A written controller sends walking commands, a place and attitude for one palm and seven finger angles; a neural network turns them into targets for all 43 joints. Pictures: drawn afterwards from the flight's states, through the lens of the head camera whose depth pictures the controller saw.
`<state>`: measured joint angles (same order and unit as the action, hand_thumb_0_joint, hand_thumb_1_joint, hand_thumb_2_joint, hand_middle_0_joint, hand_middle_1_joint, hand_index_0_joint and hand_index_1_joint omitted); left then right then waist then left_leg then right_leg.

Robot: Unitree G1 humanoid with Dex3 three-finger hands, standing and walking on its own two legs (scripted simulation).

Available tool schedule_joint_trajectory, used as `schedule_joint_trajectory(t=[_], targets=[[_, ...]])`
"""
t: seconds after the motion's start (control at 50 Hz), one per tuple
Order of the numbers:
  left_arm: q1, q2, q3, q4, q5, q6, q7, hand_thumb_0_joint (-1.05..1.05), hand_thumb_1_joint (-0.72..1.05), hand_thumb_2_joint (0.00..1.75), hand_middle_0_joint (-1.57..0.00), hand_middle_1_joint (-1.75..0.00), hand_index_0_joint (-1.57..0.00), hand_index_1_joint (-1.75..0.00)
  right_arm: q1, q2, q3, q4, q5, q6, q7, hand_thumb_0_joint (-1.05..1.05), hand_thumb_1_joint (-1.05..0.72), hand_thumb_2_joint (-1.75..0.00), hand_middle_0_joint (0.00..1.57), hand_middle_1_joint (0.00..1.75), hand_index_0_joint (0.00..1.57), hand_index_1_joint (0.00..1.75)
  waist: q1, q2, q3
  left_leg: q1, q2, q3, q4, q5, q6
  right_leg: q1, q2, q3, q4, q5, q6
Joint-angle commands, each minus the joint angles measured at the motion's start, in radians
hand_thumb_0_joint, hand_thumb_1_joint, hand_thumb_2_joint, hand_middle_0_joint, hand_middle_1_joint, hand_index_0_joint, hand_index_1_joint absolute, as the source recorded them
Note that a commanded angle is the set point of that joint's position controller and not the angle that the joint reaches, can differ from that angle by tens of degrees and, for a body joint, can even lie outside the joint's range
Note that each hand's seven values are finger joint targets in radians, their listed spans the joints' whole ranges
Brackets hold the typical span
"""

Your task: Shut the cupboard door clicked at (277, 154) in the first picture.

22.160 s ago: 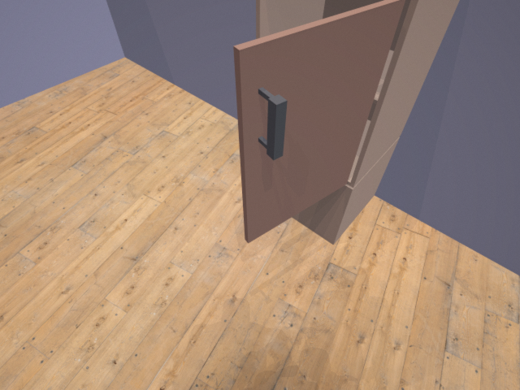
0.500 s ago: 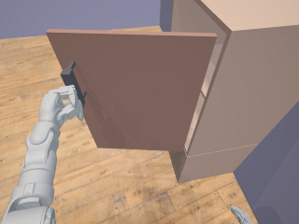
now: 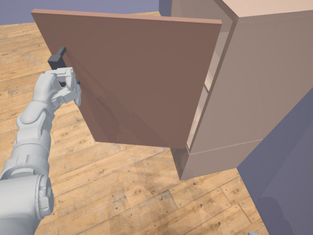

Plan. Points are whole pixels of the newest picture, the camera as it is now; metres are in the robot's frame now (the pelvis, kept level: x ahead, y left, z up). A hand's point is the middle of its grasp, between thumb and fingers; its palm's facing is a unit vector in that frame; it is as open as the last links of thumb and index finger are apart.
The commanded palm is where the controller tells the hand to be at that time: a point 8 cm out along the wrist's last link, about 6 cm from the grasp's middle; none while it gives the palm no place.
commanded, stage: push the door shut along its arc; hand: left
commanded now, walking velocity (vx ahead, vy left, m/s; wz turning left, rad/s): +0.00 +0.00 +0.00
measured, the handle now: (67, 73) +0.51 +0.25 +0.12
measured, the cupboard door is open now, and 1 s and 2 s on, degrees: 72 62 48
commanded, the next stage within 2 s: pull the fist back off the door in 1.38 s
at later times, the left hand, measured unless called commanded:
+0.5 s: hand (93, 74) +0.50 +0.17 +0.12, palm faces -0.26 -0.97 +0.00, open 3.1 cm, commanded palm +0.49 +0.22 +0.12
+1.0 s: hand (109, 63) +0.54 +0.13 +0.13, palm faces -0.35 -0.94 +0.00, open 2.9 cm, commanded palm +0.55 +0.18 +0.12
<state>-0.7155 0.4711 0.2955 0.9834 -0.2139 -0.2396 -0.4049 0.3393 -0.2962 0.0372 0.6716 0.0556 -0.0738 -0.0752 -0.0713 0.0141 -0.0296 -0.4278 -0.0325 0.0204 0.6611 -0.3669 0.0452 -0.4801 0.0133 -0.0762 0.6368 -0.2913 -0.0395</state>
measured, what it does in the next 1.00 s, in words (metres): stands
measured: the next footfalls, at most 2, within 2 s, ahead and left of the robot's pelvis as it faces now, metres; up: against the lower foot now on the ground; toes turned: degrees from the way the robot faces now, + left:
none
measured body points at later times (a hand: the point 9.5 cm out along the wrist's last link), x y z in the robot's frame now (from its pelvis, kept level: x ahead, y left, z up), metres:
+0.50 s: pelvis +0.00 +0.01 -0.01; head +0.09 +0.02 +0.43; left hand +0.51 +0.22 +0.13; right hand +0.00 -0.27 -0.12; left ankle -0.02 +0.09 -0.72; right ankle +0.02 -0.09 -0.72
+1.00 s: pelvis +0.01 +0.01 -0.02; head +0.12 +0.01 +0.42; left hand +0.55 +0.18 +0.13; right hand -0.02 -0.27 -0.13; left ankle -0.02 +0.09 -0.72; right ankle +0.02 -0.09 -0.72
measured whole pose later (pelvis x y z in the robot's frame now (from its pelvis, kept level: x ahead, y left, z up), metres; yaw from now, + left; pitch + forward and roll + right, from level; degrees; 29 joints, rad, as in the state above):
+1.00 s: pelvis +0.01 +0.01 -0.02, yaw -2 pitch +17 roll -2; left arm -1.17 0.60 0.28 1.32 -0.12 -0.21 -0.53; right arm 0.42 -0.30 0.04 0.67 0.01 -0.01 -0.06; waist -0.20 0.03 -0.06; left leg -0.67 -0.01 0.04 0.80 -0.43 0.06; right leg -0.72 0.03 -0.06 0.74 -0.32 -0.03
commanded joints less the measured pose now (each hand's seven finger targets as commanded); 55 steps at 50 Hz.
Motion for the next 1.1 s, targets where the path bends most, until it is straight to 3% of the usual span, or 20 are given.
schedule_joint_trajectory(t=[0.0, 0.02, 0.1, 0.12, 0.16, 0.24, 0.32, 0.48, 0.5, 0.56, 0.66, 0.74, 0.76, 0.82, 0.84, 0.86, 0.92, 1.0, 1.06, 1.08], targets=[[-0.551, 0.213, -0.004, -0.174, -0.010, -0.072, -0.039, 0.00, 0.90, 0.90, -1.30, -1.50, -1.30, -1.50, 0.057, -0.158, -0.055, -0.082, -0.001, -0.037, -0.016, 0.00, -0.90, -0.90, 0.20, 0.30, 0.20, 0.30, -0.064, 0.056, -0.359, 0.118, 0.028, -0.062, -0.059, 0.301, -0.012, 0.125, -0.024, 0.078, -0.050, 0.288, 0.004], [-0.571, 0.213, -0.013, -0.156, -0.009, -0.073, -0.045, 0.00, 0.90, 0.90, -1.30, -1.50, -1.30, -1.50, 0.069, -0.161, -0.058, -0.075, -0.002, -0.033, -0.017, 0.00, -0.90, -0.90, 0.20, 0.30, 0.20, 0.30, -0.076, 0.030, -0.356, 0.112, 0.031, -0.062, -0.052, 0.300, -0.009, 0.117, -0.024, 0.076, -0.049, 0.282, 0.007], [-0.655, 0.223, -0.019, -0.100, -0.009, -0.072, -0.064, 0.00, 0.90, 0.90, -1.30, -1.50, -1.30, -1.50, 0.086, -0.171, -0.055, -0.056, -0.005, -0.033, -0.016, 0.00, -0.90, -0.90, 0.20, 0.30, 0.20, 0.30, -0.095, 0.057, -0.358, 0.089, 0.028, -0.071, -0.043, 0.257, -0.011, 0.071, -0.021, 0.078, -0.045, 0.237, 0.007], [-0.676, 0.228, -0.021, -0.079, -0.009, -0.071, -0.067, 0.00, 0.90, 0.90, -1.30, -1.50, -1.30, -1.50, 0.099, -0.175, -0.055, -0.049, -0.007, -0.029, -0.018, 0.00, -0.90, -0.90, 0.20, 0.30, 0.20, 0.30, -0.105, 0.025, -0.351, 0.076, 0.032, -0.075, -0.041, 0.255, -0.007, 0.067, -0.020, 0.075, -0.043, 0.231, 0.008], [-0.694, 0.285, 0.021, -0.058, -0.003, -0.071, -0.072, 0.00, 0.90, 0.90, -1.30, -1.50, -1.30, -1.50, 0.111, -0.182, -0.056, -0.049, -0.010, -0.028, -0.016, 0.00, -0.90, -0.90, 0.20, 0.30, 0.20, 0.30, -0.103, 0.024, -0.382, 0.055, 0.029, -0.075, -0.033, 0.247, -0.005, 0.081, -0.018, 0.084, -0.038, 0.233, 0.010], [-0.737, 0.274, 0.003, -0.041, 0.009, -0.078, -0.088, 0.00, 0.90, 0.90, -1.30, -1.50, -1.30, -1.50, 0.128, -0.181, -0.056, -0.044, -0.016, -0.024, -0.013, 0.00, -0.90, -0.90, 0.20, 0.30, 0.20, 0.30, -0.107, 0.092, -0.429, 0.099, 0.032, -0.082, -0.013, 0.298, -0.011, 0.037, -0.012, 0.077, -0.021, 0.251, 0.007], [-0.771, 0.318, 0.029, 0.025, 0.012, -0.068, -0.099, 0.00, 0.90, 0.90, -1.30, -1.50, -1.30, -1.50, 0.153, -0.191, -0.055, -0.037, -0.018, -0.013, -0.014, 0.00, -0.90, -0.90, 0.20, 0.30, 0.20, 0.30, -0.122, 0.053, -0.401, 0.054, 0.036, -0.089, 0.002, 0.303, -0.010, 0.013, -0.006, 0.070, -0.009, 0.251, 0.005], [-0.783, 0.359, 0.065, 0.017, 0.037, -0.069, -0.106, 0.00, 0.90, 0.90, -1.30, -1.50, -1.30, -1.50, 0.192, -0.194, -0.064, -0.051, -0.031, 0.006, -0.001, 0.00, -0.90, -0.90, 0.20, 0.30, 0.20, 0.30, -0.108, 0.101, -0.497, 0.121, 0.045, -0.100, 0.035, 0.416, -0.022, -0.018, 0.004, 0.062, 0.018, 0.299, 0.005], [-0.794, 0.318, 0.031, 0.019, 0.036, -0.065, -0.112, 0.00, 0.90, 0.90, -1.30, -1.50, -1.30, -1.50, 0.186, -0.189, -0.063, -0.053, -0.030, 0.007, 0.001, 0.00, -0.90, -0.90, 0.20, 0.30, 0.20, 0.30, -0.120, 0.106, -0.485, 0.116, 0.043, -0.092, 0.036, 0.400, -0.018, -0.030, 0.005, 0.062, 0.014, 0.294, 0.007], [-0.829, 0.335, 0.043, 0.042, 0.034, -0.056, -0.115, 0.00, 0.90, 0.90, -1.30, -1.50, -1.30, -1.50, 0.204, -0.198, -0.065, -0.044, -0.031, 0.019, -0.004, 0.00, -0.90, -0.90, 0.20, 0.30, 0.20, 0.30, -0.132, 0.077, -0.459, 0.118, 0.052, -0.102, 0.039, 0.418, -0.021, -0.061, 0.012, 0.052, 0.018, 0.289, 0.008], [-0.863, 0.344, 0.046, 0.060, 0.048, -0.046, -0.106, 0.00, 0.90, 0.90, -1.30, -1.50, -1.30, -1.50, 0.219, -0.198, -0.064, -0.044, -0.035, 0.029, -0.001, 0.00, -0.90, -0.90, 0.20, 0.30, 0.20, 0.30, -0.134, 0.112, -0.458, 0.127, 0.052, -0.105, 0.052, 0.463, -0.026, -0.088, 0.015, 0.051, 0.028, 0.302, 0.005], [-0.849, 0.365, 0.075, 0.041, 0.055, -0.053, -0.101, 0.00, 0.90, 0.90, -1.30, -1.50, -1.30, -1.50, 0.233, -0.199, -0.069, -0.052, -0.042, 0.036, 0.002, 0.00, -0.90, -0.90, 0.20, 0.30, 0.20, 0.30, -0.120, 0.100, -0.539, 0.169, 0.057, -0.106, 0.073, 0.555, -0.029, -0.066, 0.020, 0.051, 0.046, 0.357, 0.006], [-0.846, 0.348, 0.057, 0.060, 0.058, -0.048, -0.105, 0.00, 0.90, 0.90, -1.30, -1.50, -1.30, -1.50, 0.232, -0.197, -0.068, -0.050, -0.041, 0.039, 0.002, 0.00, -0.90, -0.90, 0.20, 0.30, 0.20, 0.30, -0.127, 0.110, -0.517, 0.160, 0.057, -0.104, 0.071, 0.545, -0.031, -0.081, 0.019, 0.050, 0.043, 0.347, 0.007], [-0.880, 0.325, 0.038, 0.098, 0.048, -0.033, -0.110, 0.00, 0.90, 0.90, -1.30, -1.50, -1.30, -1.50, 0.239, -0.198, -0.068, -0.047, -0.038, 0.046, -0.003, 0.00, -0.90, -0.90, 0.20, 0.30, 0.20, 0.30, -0.149, 0.051, -0.477, 0.106, 0.051, -0.087, 0.077, 0.501, -0.017, -0.065, 0.021, 0.048, 0.042, 0.363, 0.009], [-0.864, 0.360, 0.061, 0.122, 0.062, -0.024, -0.111, 0.00, 0.90, 0.90, -1.30, -1.50, -1.30, -1.50, 0.236, -0.204, -0.067, -0.047, -0.041, 0.049, -0.002, 0.00, -0.90, -0.90, 0.20, 0.30, 0.20, 0.30, -0.138, 0.051, -0.467, 0.078, 0.048, -0.082, 0.077, 0.475, -0.017, -0.059, 0.023, 0.055, 0.041, 0.362, 0.010], [-0.895, 0.368, 0.054, 0.127, 0.068, -0.021, -0.112, 0.00, 0.90, 0.90, -1.30, -1.50, -1.30, -1.50, 0.242, -0.205, -0.066, -0.046, -0.040, 0.052, -0.004, 0.00, -0.90, -0.90, 0.20, 0.30, 0.20, 0.30, -0.155, 0.031, -0.455, 0.054, 0.047, -0.079, 0.076, 0.446, -0.013, -0.056, 0.022, 0.058, 0.040, 0.361, 0.012], [-0.976, 0.300, -0.011, 0.107, 0.061, -0.024, -0.115, 0.00, 0.90, 0.90, -1.30, -1.50, -1.30, -1.50, 0.241, -0.199, -0.066, -0.042, -0.039, 0.053, -0.007, 0.00, -0.90, -0.90, 0.20, 0.30, 0.20, 0.30, -0.174, 0.102, -0.454, 0.080, 0.044, -0.078, 0.090, 0.441, -0.014, -0.108, 0.022, 0.051, 0.047, 0.334, 0.007], [-1.017, 0.343, 0.001, 0.181, 0.075, -0.006, -0.119, 0.00, 0.90, 0.90, -1.30, -1.50, -1.30, -1.50, 0.252, -0.211, -0.063, -0.018, -0.041, 0.050, -0.009, 0.00, -0.90, -0.90, 0.20, 0.30, 0.20, 0.30, -0.200, 0.058, -0.440, 0.029, 0.045, -0.084, 0.108, 0.370, -0.008, -0.134, 0.026, 0.057, 0.047, 0.288, 0.012], [-1.090, 0.273, -0.063, 0.168, 0.071, -0.003, -0.129, 0.00, 0.90, 0.90, -1.30, -1.50, -1.30, -1.50, 0.248, -0.211, -0.064, 0.005, -0.044, 0.046, -0.010, 0.00, -0.90, -0.90, 0.20, 0.30, 0.20, 0.30, -0.219, 0.128, -0.471, 0.075, 0.049, -0.092, 0.130, 0.394, -0.013, -0.200, 0.027, 0.047, 0.065, 0.280, 0.012], [-1.109, 0.280, -0.058, 0.162, 0.069, 0.001, -0.128, 0.00, 0.90, 0.90, -1.30, -1.50, -1.30, -1.50, 0.253, -0.214, -0.064, 0.012, -0.047, 0.044, -0.009, 0.00, -0.90, -0.90, 0.20, 0.30, 0.20, 0.30, -0.222, 0.127, -0.485, 0.086, 0.052, -0.098, 0.134, 0.393, -0.013, -0.209, 0.028, 0.043, 0.067, 0.269, 0.012]])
